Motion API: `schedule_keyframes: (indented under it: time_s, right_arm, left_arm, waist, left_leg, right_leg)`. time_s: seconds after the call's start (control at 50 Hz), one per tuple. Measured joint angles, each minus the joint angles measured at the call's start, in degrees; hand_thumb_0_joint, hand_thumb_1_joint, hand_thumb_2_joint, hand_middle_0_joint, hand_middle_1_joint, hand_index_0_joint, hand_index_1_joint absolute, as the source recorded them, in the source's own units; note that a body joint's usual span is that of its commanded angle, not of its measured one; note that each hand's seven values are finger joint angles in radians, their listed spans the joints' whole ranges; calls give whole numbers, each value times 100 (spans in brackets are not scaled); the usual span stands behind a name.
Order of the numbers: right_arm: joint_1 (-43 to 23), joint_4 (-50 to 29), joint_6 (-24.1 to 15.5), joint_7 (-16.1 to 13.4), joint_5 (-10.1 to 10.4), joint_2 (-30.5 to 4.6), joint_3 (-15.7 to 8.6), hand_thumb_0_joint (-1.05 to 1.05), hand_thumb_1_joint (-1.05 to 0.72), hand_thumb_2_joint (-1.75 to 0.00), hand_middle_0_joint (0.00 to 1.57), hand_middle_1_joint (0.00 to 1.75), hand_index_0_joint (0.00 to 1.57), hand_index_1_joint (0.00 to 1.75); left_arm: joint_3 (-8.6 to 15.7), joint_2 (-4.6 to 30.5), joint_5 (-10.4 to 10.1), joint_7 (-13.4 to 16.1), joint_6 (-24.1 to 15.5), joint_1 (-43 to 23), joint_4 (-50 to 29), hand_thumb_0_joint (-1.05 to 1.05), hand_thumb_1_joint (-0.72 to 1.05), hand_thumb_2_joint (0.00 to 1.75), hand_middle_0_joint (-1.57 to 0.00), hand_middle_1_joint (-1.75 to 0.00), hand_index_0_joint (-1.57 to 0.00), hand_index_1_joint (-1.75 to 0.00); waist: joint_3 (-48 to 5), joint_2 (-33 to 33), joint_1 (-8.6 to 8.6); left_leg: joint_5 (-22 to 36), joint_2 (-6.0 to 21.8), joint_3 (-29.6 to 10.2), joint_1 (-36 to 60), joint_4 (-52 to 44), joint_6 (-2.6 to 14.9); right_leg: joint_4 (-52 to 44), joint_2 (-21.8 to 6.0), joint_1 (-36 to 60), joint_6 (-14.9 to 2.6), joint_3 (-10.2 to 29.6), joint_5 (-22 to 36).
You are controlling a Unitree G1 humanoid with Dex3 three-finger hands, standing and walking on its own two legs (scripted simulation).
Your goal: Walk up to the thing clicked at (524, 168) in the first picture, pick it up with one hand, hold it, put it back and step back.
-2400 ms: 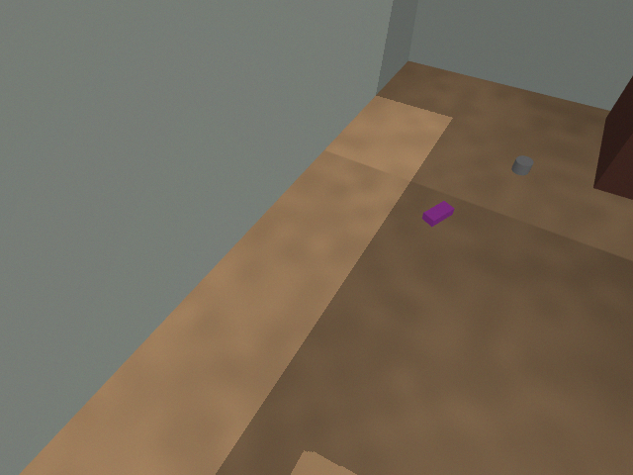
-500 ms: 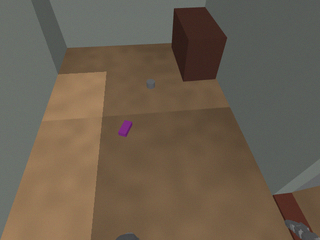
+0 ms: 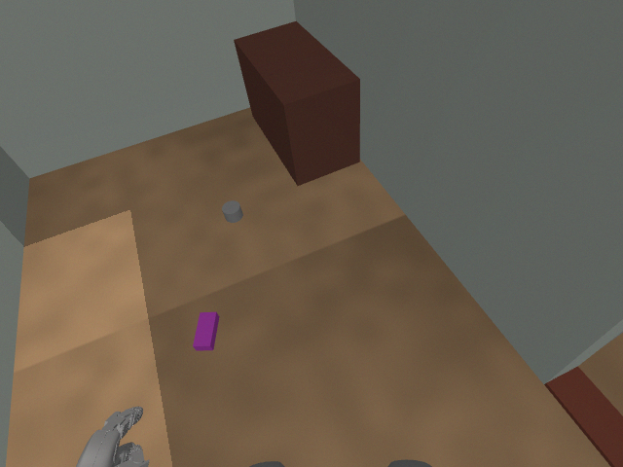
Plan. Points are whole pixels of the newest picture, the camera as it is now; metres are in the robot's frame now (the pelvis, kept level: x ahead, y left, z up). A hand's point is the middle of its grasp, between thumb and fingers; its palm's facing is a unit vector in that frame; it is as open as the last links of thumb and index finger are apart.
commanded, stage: walk up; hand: left
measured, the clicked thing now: (232, 211) +1.21 +0.40 -0.73
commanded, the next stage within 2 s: none
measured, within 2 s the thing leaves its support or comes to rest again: neither
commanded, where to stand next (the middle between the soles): +0.82 +0.35 m, yaw -20 degrees
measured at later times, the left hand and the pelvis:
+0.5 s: hand (88, 361) +0.32 +0.41 -0.13, palm faces -0.21 -0.87 -0.44, open 7.4 cm; pelvis +0.22 +0.13 +0.00, yaw -9 degrees
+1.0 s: hand (75, 267) +0.53 +0.51 -0.13, palm faces -0.23 -0.81 -0.53, open 7.4 cm; pelvis +0.41 +0.22 -0.02, yaw -14 degrees
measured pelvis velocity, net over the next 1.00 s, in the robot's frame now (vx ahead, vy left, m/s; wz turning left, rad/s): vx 0.41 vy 0.22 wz -0.24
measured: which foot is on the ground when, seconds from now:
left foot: up 0.00-0.26, down 0.28-0.66, up 0.68-1.00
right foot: down 0.00-0.28, up 0.30-0.62, down 0.64-1.00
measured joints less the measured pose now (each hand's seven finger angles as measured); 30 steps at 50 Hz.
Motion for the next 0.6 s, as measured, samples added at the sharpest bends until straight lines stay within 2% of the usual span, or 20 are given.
schedule_keyframes:
  time_s: [0.06, 0.14, 0.2, 0.26, 0.28, 0.3, 0.34, 0.36, 0.4, 0.44, 0.52, 0.6]
  right_arm:
    - [-260, -190, -42, 72, -38, -4, -17, 1, -91, -90, 20, 30, 20, 30]
    - [-496, -333, 12, 210, -95, -101, -131, 0, -91, -90, 20, 30, 20, 30]
    - [-599, -340, 35, 305, -131, -210, -219, 0, -91, -90, 20, 30, 20, 30]
    - [-637, -350, -3, 354, -144, -311, -320, 0, -91, -90, 20, 30, 20, 30]
    - [-631, -377, -51, 354, -148, -345, -350, 0, -91, -90, 20, 30, 20, 30]
    - [-669, -387, -115, 323, -170, -319, -390, 0, -91, -90, 20, 30, 20, 30]
    - [-697, -428, -200, 250, -143, -250, -399, 0, -91, -90, 20, 30, 20, 30]
    - [-678, -427, -199, 225, -106, -196, -386, 0, -91, -90, 20, 30, 20, 30]
    - [-597, -394, -163, 180, -60, -78, -324, 0, -91, -90, 20, 30, 20, 30]
    - [-468, -342, -142, 152, -44, -13, -245, 0, -91, -90, 20, 30, 20, 30]
    - [-168, -284, -106, 135, -94, -26, -171, 0, -90, -90, 20, 30, 20, 30]
    - [62, -237, 19, 140, -124, -137, -173, 0, -90, -90, 20, 30, 20, 30]
  left_arm:
    - [-30, -46, 23, 30, -40, 343, 65, 1, 91, 90, -21, -30, -21, -30]
    - [-32, -6, 127, 43, -93, 762, 179, 1, 90, 90, -21, -30, -21, -30]
    - [5, 112, 189, 73, -124, 1024, 254, 1, 90, 90, -21, -30, -21, -30]
    - [50, 286, 231, 109, -101, 1221, 367, 1, 90, 90, -21, -30, -21, -30]
    - [65, 354, 244, 129, -79, 1282, 401, 1, 90, 90, -21, -30, -21, -30]
    - [90, 433, 244, 162, -44, 1278, 463, 1, 90, 90, -21, -30, -21, -30]
    - [93, 485, 173, 257, 59, 1163, 615, 1, 90, 90, -21, -30, -21, -30]
    - [68, 505, 148, 283, 85, 1094, 671, 1, 91, 90, -21, -30, -21, -30]
    - [39, 543, 98, 260, 59, 980, 723, 2, 91, 90, -21, -30, -20, -30]
    - [30, 544, 72, 208, 2, 906, 718, 2, 91, 90, -20, -30, -20, -30]
    - [23, 437, 76, 134, -3, 764, 639, 1, 91, 90, -20, -30, -20, -30]
    - [31, 279, 105, 102, -34, 627, 511, 1, 91, 90, -21, -30, -20, -30]
  waist:
    - [-24, 70, 104]
    - [-98, 89, 234]
    - [-168, 38, 340]
    - [-253, -81, 372]
    - [-282, -156, 354]
    - [-238, -324, 318]
    - [-123, -451, 247]
    - [-88, -488, 220]
    - [-34, -577, 172]
    - [-16, -619, 127]
    - [-9, -550, 10]
    - [-9, -312, -89]
  left_leg:
    - [365, 211, -228, -628, -416, -56]
    - [794, 424, -250, -1123, -1187, -122]
    - [1114, 473, -217, -1163, -1776, -98]
    - [1075, 376, -52, -845, -2352, -10]
    - [1079, 282, 26, -668, -2538, -14]
    - [1035, 151, 155, -637, -2400, -93]
    - [748, 84, 327, -588, -2115, -124]
    - [678, 75, 398, -488, -2146, -100]
    - [641, 33, 546, -185, -2405, -19]
    - [637, -22, 682, 142, -2717, 56]
    - [512, -161, 901, 693, -3119, 160]
    - [122, -216, 1034, 1043, -3033, 174]
  right_leg:
    - [-248, 31, 331, 82, 175, -60]
    - [-300, -28, 608, 188, 378, -327]
    - [-187, -122, 743, 301, 518, -632]
    - [113, -301, 810, 464, 657, -1062]
    - [368, -394, 758, 457, 727, -1276]
    - [878, -547, 580, 362, 829, -1392]
    - [2230, -464, 1, 150, 962, -1419]
    - [2761, -397, -296, 74, 895, -1328]
    - [3219, -362, -757, 12, 641, -1011]
    - [2987, -405, -1027, 38, 353, -782]
    - [1869, -466, -1190, 152, -10, -621]
    - [760, -405, -947, 118, -187, -24]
